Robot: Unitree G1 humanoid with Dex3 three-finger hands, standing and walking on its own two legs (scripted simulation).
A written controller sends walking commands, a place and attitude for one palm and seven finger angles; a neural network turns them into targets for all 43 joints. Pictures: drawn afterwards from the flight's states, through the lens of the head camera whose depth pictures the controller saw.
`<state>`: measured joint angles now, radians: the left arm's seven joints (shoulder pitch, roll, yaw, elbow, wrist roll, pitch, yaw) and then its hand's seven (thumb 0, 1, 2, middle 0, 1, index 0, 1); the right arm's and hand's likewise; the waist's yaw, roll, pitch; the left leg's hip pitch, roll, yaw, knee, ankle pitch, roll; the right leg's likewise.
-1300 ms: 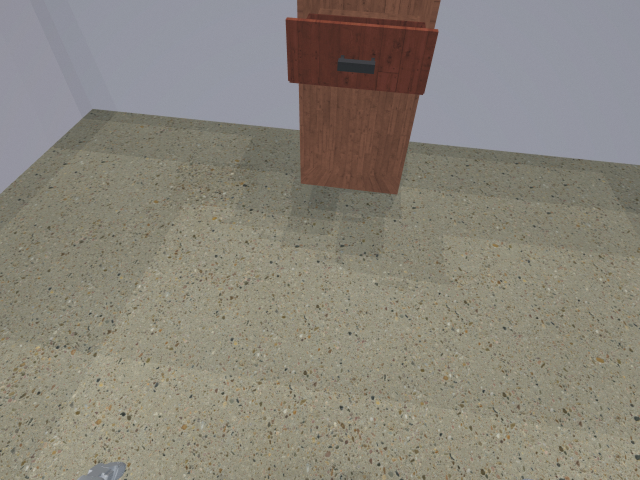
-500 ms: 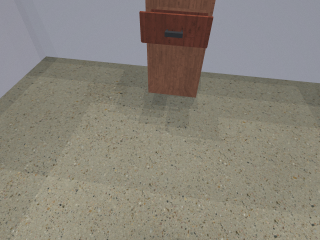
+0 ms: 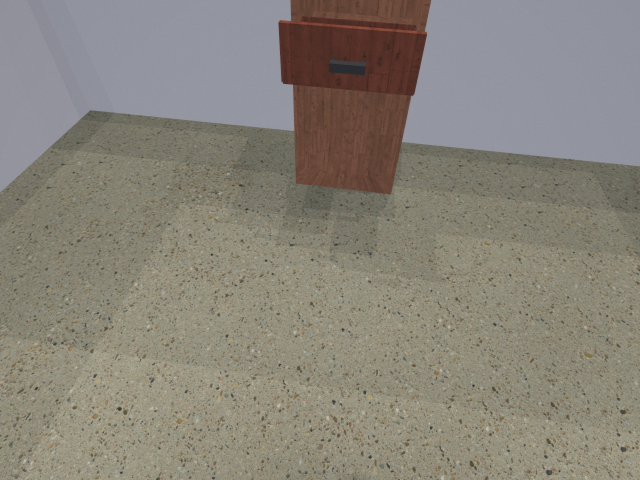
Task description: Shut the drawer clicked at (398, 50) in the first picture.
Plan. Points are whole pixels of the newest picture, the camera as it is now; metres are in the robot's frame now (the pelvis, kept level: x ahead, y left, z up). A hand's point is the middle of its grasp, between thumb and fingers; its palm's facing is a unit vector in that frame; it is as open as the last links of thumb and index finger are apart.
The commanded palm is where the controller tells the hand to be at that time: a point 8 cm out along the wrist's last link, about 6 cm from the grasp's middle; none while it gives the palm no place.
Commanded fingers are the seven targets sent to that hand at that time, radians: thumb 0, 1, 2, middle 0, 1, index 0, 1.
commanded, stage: look at it before walking up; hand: left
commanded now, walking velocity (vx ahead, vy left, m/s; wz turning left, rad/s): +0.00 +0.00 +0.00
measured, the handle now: (348, 64) +1.22 -0.01 -0.02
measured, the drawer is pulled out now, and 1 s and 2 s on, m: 0.30 0.30 0.30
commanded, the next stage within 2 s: walk to a spot facing it in 0.24 s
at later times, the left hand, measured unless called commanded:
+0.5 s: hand out of the picture +0.06 +0.23 -0.17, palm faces -0.03 -0.96 -0.29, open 7.4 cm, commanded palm none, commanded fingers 0.00 0.90 0.90 -0.20 -0.30 -0.20 -0.30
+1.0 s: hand out of the picture +0.10 +0.13 -0.17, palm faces -0.10 -0.99 -0.13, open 7.4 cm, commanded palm none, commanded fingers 0.00 0.90 0.90 -0.20 -0.30 -0.20 -0.30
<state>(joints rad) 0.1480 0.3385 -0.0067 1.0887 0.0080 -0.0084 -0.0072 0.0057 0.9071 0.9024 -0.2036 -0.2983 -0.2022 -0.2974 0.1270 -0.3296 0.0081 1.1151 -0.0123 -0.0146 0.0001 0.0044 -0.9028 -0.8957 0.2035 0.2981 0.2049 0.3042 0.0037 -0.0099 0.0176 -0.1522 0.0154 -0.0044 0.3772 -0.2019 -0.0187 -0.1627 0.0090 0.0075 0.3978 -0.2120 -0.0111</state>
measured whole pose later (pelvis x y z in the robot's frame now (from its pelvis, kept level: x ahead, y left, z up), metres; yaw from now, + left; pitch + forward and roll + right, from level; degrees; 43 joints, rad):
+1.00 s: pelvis +0.17 -0.03 -0.01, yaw -11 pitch +1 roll +0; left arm 0.48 0.10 0.02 1.13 0.02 -0.07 0.01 0.00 0.91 0.90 -0.20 -0.30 -0.20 -0.30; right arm 0.17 -0.16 -0.05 1.04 -0.02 -0.02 0.03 0.01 -0.91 -0.90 0.20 0.30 0.20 0.30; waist 0.03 0.00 0.03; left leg -0.62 0.12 0.09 0.93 -0.20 -0.03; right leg 0.00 0.05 0.01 0.32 -0.34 -0.05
